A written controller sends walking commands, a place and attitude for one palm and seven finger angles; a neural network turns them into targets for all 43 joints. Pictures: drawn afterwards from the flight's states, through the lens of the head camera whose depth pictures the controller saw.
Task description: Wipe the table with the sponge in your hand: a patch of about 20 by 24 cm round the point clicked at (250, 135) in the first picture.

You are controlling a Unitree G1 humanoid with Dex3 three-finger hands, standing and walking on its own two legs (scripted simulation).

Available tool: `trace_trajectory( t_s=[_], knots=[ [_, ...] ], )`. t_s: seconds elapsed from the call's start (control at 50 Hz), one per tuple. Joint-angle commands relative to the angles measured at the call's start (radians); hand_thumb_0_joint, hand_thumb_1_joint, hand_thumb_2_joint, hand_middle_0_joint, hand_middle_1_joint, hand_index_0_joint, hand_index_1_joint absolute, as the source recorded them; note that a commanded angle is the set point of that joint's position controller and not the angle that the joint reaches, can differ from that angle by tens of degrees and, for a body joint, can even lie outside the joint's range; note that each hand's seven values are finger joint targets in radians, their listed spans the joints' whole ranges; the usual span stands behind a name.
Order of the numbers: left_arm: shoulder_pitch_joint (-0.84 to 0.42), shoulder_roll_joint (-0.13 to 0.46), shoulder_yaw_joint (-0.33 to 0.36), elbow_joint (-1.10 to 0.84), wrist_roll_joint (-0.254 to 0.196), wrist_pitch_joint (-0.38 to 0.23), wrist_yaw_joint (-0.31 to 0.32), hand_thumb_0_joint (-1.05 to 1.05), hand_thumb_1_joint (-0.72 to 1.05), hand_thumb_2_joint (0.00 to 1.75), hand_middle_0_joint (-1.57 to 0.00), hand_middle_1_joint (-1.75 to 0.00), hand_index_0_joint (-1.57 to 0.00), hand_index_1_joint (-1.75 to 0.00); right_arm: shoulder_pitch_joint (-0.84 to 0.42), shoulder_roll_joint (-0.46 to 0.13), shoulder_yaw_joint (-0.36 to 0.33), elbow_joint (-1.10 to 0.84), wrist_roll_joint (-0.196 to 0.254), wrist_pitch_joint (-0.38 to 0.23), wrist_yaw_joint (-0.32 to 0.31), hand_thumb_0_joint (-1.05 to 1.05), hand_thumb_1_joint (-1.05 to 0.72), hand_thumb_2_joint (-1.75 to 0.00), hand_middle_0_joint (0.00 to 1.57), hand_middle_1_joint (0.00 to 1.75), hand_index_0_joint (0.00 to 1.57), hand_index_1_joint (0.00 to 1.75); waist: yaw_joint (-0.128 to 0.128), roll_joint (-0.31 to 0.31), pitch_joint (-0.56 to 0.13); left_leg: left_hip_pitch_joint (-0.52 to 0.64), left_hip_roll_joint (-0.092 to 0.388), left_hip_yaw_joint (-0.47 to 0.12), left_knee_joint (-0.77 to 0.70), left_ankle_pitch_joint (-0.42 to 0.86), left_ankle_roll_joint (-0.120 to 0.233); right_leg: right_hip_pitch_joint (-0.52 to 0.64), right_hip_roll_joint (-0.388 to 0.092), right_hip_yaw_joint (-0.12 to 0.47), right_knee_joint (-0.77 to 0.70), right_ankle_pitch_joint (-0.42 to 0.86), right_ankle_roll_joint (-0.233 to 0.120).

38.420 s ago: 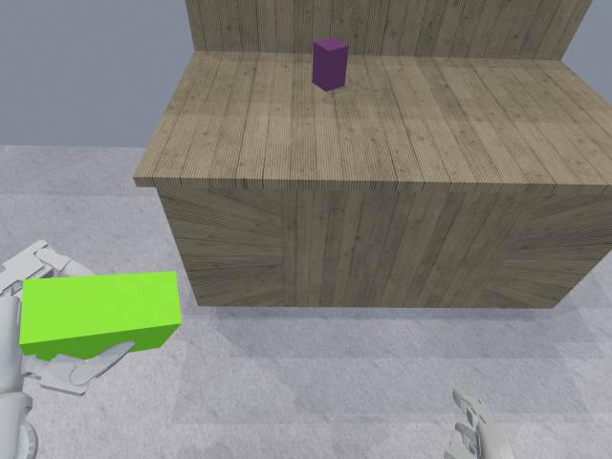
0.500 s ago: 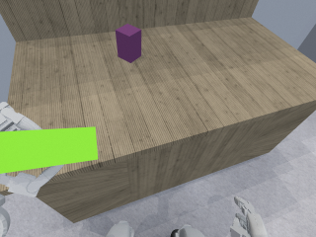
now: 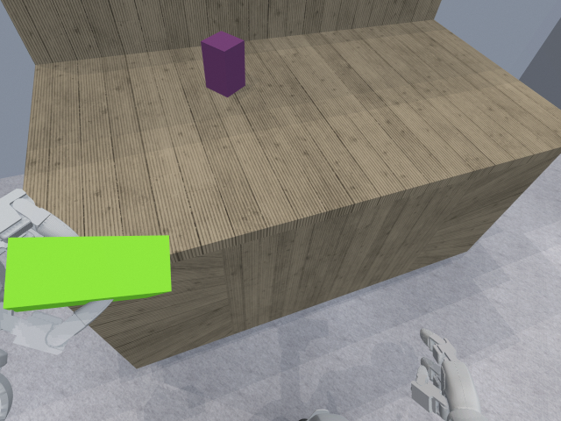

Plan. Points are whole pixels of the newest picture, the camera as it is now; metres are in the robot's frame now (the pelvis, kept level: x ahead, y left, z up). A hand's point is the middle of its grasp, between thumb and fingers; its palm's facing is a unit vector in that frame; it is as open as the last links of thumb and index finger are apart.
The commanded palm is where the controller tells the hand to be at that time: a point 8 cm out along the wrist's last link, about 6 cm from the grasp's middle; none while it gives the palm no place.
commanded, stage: stop stepping back and stand still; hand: left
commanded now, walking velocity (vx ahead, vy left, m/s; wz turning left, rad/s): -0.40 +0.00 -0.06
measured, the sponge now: (114, 272) +0.24 +0.18 +0.15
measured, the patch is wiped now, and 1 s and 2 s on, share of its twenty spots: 1.00 1.00 1.00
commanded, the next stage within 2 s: stand and wait in 1.26 s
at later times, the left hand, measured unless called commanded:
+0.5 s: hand out of the picture +0.09 +0.18 +0.18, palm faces +0.28 -0.87 -0.41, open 9.3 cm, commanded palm +0.04 +0.23 +0.19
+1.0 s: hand out of the picture +0.02 +0.17 +0.19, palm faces +0.37 -0.84 -0.41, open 9.3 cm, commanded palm -0.03 +0.22 +0.19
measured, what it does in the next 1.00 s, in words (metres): walks backwards: right foot, then left foot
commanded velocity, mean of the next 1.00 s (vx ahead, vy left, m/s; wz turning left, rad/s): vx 0.17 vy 0.06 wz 0.00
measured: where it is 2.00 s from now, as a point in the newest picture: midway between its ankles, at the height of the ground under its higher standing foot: outside the picture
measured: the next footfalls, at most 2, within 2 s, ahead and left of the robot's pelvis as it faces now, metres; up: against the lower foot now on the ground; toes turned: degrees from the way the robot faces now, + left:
right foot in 0.20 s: +0.04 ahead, -0.11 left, +0.00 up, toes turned -4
left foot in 0.46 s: -0.11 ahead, +0.07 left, +0.00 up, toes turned +3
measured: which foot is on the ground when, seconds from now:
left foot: down 0.00-0.20, up 0.22-0.44, down 0.46-1.00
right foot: up 0.00-0.18, down 0.20-0.48, up 0.50-0.66, down 0.68-1.00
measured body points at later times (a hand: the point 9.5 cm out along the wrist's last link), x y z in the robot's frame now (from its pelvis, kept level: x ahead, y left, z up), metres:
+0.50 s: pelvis -0.14 -0.04 +0.00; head -0.15 -0.02 +0.45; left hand +0.07 +0.22 +0.20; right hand -0.03 -0.30 -0.08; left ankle -0.17 +0.09 -0.73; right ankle -0.01 -0.11 -0.71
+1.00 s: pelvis -0.20 -0.06 +0.00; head -0.21 -0.05 +0.45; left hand -0.01 +0.22 +0.21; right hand -0.04 -0.30 -0.07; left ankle -0.16 +0.07 -0.72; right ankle -0.16 -0.15 -0.68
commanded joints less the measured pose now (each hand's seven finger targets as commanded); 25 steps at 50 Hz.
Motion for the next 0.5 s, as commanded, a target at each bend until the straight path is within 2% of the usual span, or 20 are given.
trace_trajectory(
  t_s=[0.0,0.02,0.06,0.08,0.1,0.12,0.14,0.16,0.18,0.2,0.22,0.26,0.3,0.34,0.38,0.4,0.42,0.44,0.46,0.48],
  knots=[
    [0.024,0.094,0.095,-0.254,-0.014,-0.057,0.019,0.00,0.10,1.30,-1.20,-1.60,-1.20,-1.60,-0.028,-0.111,-0.050,-0.126,-0.006,-0.084,0.006,0.00,-0.90,-0.90,0.20,0.30,0.20,0.30,0.038,0.381,-0.206,0.262,0.339,-0.197,-0.106,0.864,0.175,-0.109,0.033,0.025,0.346,-0.332,0.024],
    [-0.003,0.098,0.106,-0.257,-0.010,-0.052,0.020,0.00,0.10,1.30,-1.20,-1.60,-1.20,-1.60,-0.012,-0.119,-0.056,-0.096,-0.001,-0.093,0.014,0.00,-0.90,-0.90,0.20,0.30,0.20,0.30,0.029,0.338,-0.175,0.256,0.319,-0.152,-0.087,0.892,0.164,-0.095,0.046,0.029,0.338,-0.295,0.026],
    [-0.074,0.093,0.085,-0.317,-0.004,-0.045,0.021,0.00,0.10,1.30,-1.20,-1.60,-1.20,-1.60,-0.019,-0.126,-0.062,-0.100,0.011,-0.109,0.027,0.00,-0.90,-0.90,0.20,0.30,0.20,0.30,0.039,0.308,-0.162,0.224,0.300,-0.099,-0.080,0.766,0.122,-0.017,0.035,0.010,0.230,-0.224,0.023],
    [-0.075,0.082,0.078,-0.275,0.003,-0.040,0.020,0.00,0.10,1.30,-1.20,-1.60,-1.20,-1.60,-0.031,-0.134,-0.058,-0.094,0.011,-0.112,0.028,0.00,-0.90,-0.90,0.20,0.30,0.20,0.30,0.047,0.328,-0.117,0.145,0.301,-0.098,-0.096,0.650,0.113,0.032,0.019,0.010,0.165,-0.192,0.019],
    [-0.050,0.088,0.089,-0.231,0.009,-0.034,0.019,0.00,0.10,1.30,-1.20,-1.60,-1.20,-1.60,-0.034,-0.135,-0.050,-0.104,0.011,-0.113,0.033,0.00,-0.90,-0.90,0.20,0.30,0.20,0.30,0.053,0.350,-0.121,0.089,0.289,-0.096,-0.074,0.484,0.104,0.113,-0.001,0.006,0.078,-0.149,0.015],
    [-0.049,0.093,0.089,-0.211,0.013,-0.027,0.017,0.00,0.10,1.30,-1.20,-1.60,-1.20,-1.60,-0.030,-0.135,-0.043,-0.117,0.017,-0.112,0.034,0.00,-0.90,-0.90,0.20,0.30,0.20,0.30,0.052,0.327,-0.113,0.019,0.264,-0.083,-0.034,0.281,0.091,0.205,-0.001,-0.014,-0.001,-0.077,0.015],
    [-0.052,0.101,0.095,-0.186,0.018,-0.023,0.015,0.00,0.10,1.30,-1.20,-1.60,-1.20,-1.60,-0.026,-0.138,-0.039,-0.128,0.022,-0.109,0.031,0.00,-0.90,-0.90,0.20,0.30,0.20,0.30,0.051,0.261,-0.105,-0.063,0.217,-0.066,0.020,0.036,0.077,0.291,0.008,-0.046,-0.085,-0.001,0.018],
    [-0.051,0.141,0.120,-0.166,0.025,-0.018,0.013,0.00,0.10,1.30,-1.20,-1.60,-1.20,-1.60,-0.013,-0.135,-0.036,-0.142,0.025,-0.101,0.028,0.00,-0.90,-0.90,0.20,0.30,0.20,0.30,0.047,0.103,-0.094,-0.104,0.140,-0.031,0.141,-0.178,0.054,0.320,-0.021,-0.038,-0.202,0.056,0.010],
    [-0.077,0.154,0.115,-0.152,0.022,-0.019,0.013,0.00,0.10,1.30,-1.20,-1.60,-1.20,-1.60,-0.028,-0.123,-0.032,-0.152,0.025,-0.087,0.024,0.00,-0.90,-0.90,0.20,0.30,0.20,0.30,0.038,-0.101,-0.051,-0.183,0.033,0.043,0.390,-0.299,0.024,0.249,-0.175,0.155,-0.313,-0.004,-0.065],
    [-0.063,0.164,0.132,-0.146,0.002,-0.004,0.010,0.00,0.10,1.30,-1.20,-1.60,-1.20,-1.60,-0.011,-0.127,-0.050,-0.145,0.037,-0.079,0.016,0.00,-0.90,-0.90,0.20,0.30,0.20,0.30,0.042,-0.234,-0.113,-0.135,-0.017,-0.027,0.604,-0.266,0.020,0.108,-0.314,0.437,-0.454,-0.345,-0.132],
    [-0.067,0.151,0.110,-0.141,-0.002,0.004,0.006,0.00,0.10,1.30,-1.20,-1.60,-1.20,-1.60,-0.013,-0.117,-0.036,-0.094,0.024,-0.061,0.016,0.00,-0.90,-0.90,0.20,0.30,0.20,0.30,0.016,-0.186,-0.101,-0.107,-0.009,-0.081,0.698,-0.151,0.016,0.049,-0.296,0.447,-0.454,-0.446,-0.135],
    [-0.058,0.153,0.115,-0.164,-0.003,0.020,0.008,0.00,0.10,1.30,-1.20,-1.60,-1.20,-1.60,-0.039,-0.095,-0.014,-0.070,0.011,-0.028,0.016,0.00,-0.90,-0.90,0.20,0.30,0.20,0.30,-0.008,-0.022,-0.095,-0.072,0.007,-0.060,0.659,-0.098,0.013,-0.047,-0.270,0.341,-0.405,-0.523,-0.126],
    [-0.018,0.151,0.108,-0.128,-0.003,0.029,0.013,0.00,0.10,1.30,-1.20,-1.60,-1.20,-1.60,-0.053,-0.085,0.002,-0.057,0.002,-0.018,0.007,0.00,-0.90,-0.90,0.20,0.30,0.20,0.30,-0.001,-0.080,-0.083,-0.005,-0.006,-0.001,0.522,-0.099,0.026,-0.110,-0.224,0.235,-0.418,-0.529,-0.087],
    [-0.031,0.163,0.111,-0.131,-0.002,0.026,0.014,0.00,0.10,1.30,-1.20,-1.60,-1.20,-1.60,-0.049,-0.100,0.000,-0.062,0.001,-0.032,0.003,0.00,-0.90,-0.90,0.20,0.30,0.20,0.30,0.010,-0.129,-0.118,0.029,-0.022,0.030,0.353,-0.138,0.049,-0.044,-0.221,0.194,-0.415,-0.494,-0.066],
    [-0.043,0.170,0.113,-0.158,0.001,0.021,0.019,0.00,0.10,1.30,-1.20,-1.60,-1.20,-1.60,-0.035,-0.112,-0.003,-0.075,0.011,-0.048,0.003,0.00,-0.90,-0.90,0.20,0.30,0.20,0.30,0.018,-0.069,-0.148,0.084,-0.003,0.017,0.088,-0.197,0.085,0.045,-0.231,0.176,-0.352,-0.421,-0.066],
    [-0.038,0.166,0.108,-0.171,0.001,0.016,0.022,0.00,0.10,1.30,-1.20,-1.60,-1.20,-1.60,-0.019,-0.113,0.002,-0.077,0.009,-0.055,0.000,0.00,-0.90,-0.90,0.20,0.30,0.20,0.30,0.015,0.014,-0.158,0.108,-0.011,0.042,-0.049,-0.206,0.098,0.089,-0.192,0.137,-0.292,-0.418,-0.055],
    [-0.037,0.170,0.110,-0.178,-0.002,0.010,0.025,0.00,0.10,1.30,-1.20,-1.60,-1.20,-1.60,-0.011,-0.128,0.002,-0.089,0.005,-0.064,-0.002,0.00,-0.90,-0.90,0.20,0.30,0.20,0.30,0.018,0.120,-0.148,0.076,0.016,0.019,-0.191,-0.256,0.121,0.142,-0.119,0.075,-0.170,-0.412,-0.042],
    [-0.040,0.168,0.118,-0.194,-0.001,0.005,0.027,0.00,0.10,1.30,-1.20,-1.60,-1.20,-1.60,-0.012,-0.156,-0.010,-0.105,0.004,-0.073,-0.001,0.00,-0.90,-0.90,0.20,0.30,0.20,0.30,0.032,0.311,-0.135,0.020,0.108,-0.125,-0.336,-0.297,0.166,0.184,0.015,-0.042,0.091,-0.304,-0.012],
    [-0.018,0.175,0.129,-0.168,0.003,0.004,0.028,0.00,0.10,1.30,-1.20,-1.60,-1.20,-1.60,-0.013,-0.162,-0.032,-0.123,0.007,-0.082,0.000,0.00,-0.90,-0.90,0.20,0.30,0.20,0.30,0.034,0.477,-0.128,0.064,0.243,-0.276,-0.339,-0.182,0.227,0.056,0.109,-0.138,0.433,-0.276,0.020],
    [-0.054,0.156,0.108,-0.122,0.026,0.004,0.024,0.00,0.10,1.30,-1.20,-1.60,-1.20,-1.60,-0.003,-0.117,-0.019,-0.083,0.015,-0.083,0.011,0.00,-0.90,-0.90,0.20,0.30,0.20,0.30,0.004,0.457,-0.019,-0.063,0.283,-0.337,-0.368,-0.221,0.271,-0.072,0.048,-0.017,0.643,-0.231,0.002]
  ],
)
